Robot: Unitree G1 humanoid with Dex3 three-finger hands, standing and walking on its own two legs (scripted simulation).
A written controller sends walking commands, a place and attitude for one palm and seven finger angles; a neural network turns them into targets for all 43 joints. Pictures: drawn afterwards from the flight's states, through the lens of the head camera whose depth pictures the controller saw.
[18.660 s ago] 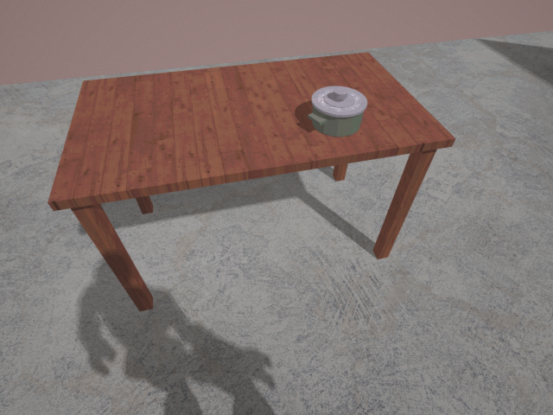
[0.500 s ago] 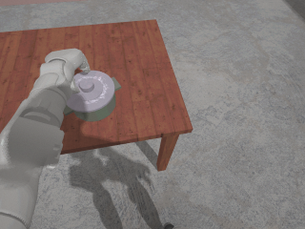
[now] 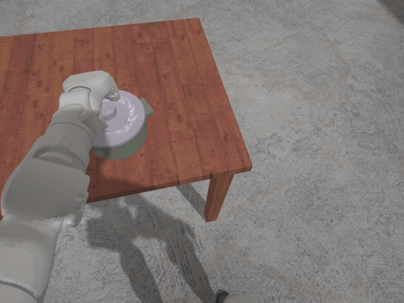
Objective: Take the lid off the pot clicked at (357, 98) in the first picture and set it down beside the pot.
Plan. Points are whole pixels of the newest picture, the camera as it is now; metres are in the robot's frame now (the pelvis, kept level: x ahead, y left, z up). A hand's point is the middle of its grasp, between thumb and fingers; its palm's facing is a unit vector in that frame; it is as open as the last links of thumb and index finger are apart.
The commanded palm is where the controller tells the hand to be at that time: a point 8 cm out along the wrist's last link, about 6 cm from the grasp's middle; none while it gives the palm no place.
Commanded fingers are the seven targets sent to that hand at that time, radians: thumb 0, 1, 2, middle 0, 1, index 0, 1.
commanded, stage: lower the open fingers around the knob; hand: left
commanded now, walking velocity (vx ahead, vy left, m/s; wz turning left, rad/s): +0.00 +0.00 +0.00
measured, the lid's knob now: (106, 110) +0.54 +0.14 +0.00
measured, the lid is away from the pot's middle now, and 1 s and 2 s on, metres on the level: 0.00 0.00 0.00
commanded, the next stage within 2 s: close the fingers and squeeze the knob in 0.30 s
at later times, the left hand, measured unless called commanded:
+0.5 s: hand (100, 114) +0.51 +0.15 +0.03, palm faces -0.42 -0.07 -0.90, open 10.4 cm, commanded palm +0.53 +0.14 +0.07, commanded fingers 0.00 -0.00 0.86 -0.43 -0.92 -0.43 -0.92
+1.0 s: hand (106, 112) +0.52 +0.14 +0.02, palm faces -0.42 -0.07 -0.91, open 8.5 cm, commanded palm +0.53 +0.13 +0.07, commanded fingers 0.00 0.24 0.82 -0.59 -1.10 -0.59 -1.10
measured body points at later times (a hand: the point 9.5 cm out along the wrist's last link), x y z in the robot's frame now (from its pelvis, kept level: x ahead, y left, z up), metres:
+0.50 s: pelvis -0.01 -0.01 +0.00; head +0.11 -0.01 +0.43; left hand +0.53 +0.15 +0.08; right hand -0.05 -0.28 -0.13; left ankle -0.04 +0.07 -0.72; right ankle -0.02 -0.13 -0.72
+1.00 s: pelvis +0.00 -0.01 +0.00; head +0.12 -0.02 +0.43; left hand +0.54 +0.14 +0.08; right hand -0.05 -0.28 -0.13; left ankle -0.04 +0.07 -0.72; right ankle -0.02 -0.13 -0.72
